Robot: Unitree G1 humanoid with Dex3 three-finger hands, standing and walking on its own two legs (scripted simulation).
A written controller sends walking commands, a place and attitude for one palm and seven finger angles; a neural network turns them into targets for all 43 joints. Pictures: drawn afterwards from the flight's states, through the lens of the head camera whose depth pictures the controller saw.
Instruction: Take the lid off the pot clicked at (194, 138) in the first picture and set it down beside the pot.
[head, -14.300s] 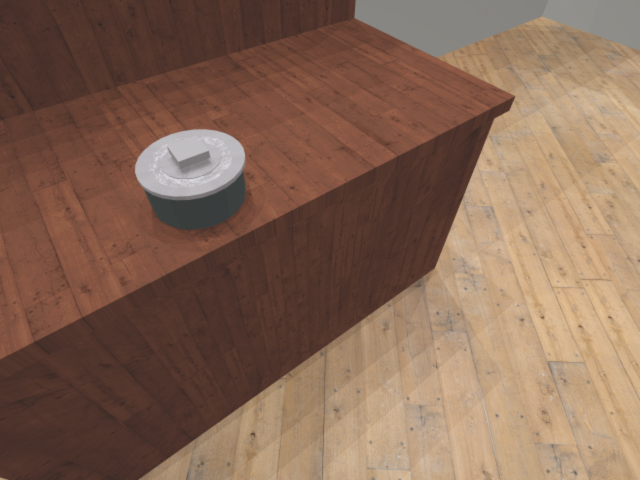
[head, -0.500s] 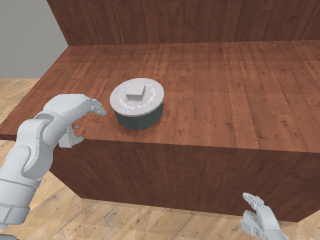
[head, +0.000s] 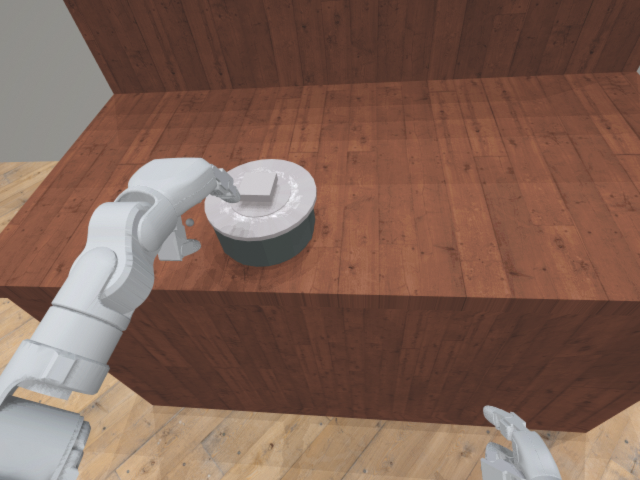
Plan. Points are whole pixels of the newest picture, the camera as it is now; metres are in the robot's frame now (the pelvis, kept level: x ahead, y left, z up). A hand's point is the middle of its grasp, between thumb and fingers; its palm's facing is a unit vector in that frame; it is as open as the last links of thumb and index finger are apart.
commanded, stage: move the open hand above the knob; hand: left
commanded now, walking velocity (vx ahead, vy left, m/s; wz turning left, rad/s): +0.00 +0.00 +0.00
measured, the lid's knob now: (258, 186) +0.51 +0.13 +0.07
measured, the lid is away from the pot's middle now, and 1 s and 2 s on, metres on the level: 0.00 0.00 0.00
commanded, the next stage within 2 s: lower the open fingers around the knob in 1.50 s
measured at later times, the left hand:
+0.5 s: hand (218, 188) +0.44 +0.16 +0.14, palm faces -0.27 -0.03 -0.96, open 10.0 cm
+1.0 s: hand (250, 161) +0.49 +0.12 +0.14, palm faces -0.30 -0.03 -0.95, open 10.0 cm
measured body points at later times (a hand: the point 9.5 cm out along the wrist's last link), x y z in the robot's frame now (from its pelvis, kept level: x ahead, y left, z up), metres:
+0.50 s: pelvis +0.01 +0.01 +0.00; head +0.04 -0.03 +0.45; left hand +0.45 +0.16 +0.20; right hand +0.16 -0.24 -0.12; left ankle -0.03 +0.11 -0.75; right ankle +0.06 -0.13 -0.75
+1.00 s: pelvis +0.03 +0.01 +0.00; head +0.07 -0.03 +0.44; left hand +0.50 +0.12 +0.20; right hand +0.11 -0.25 -0.14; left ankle -0.03 +0.11 -0.75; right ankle +0.06 -0.13 -0.75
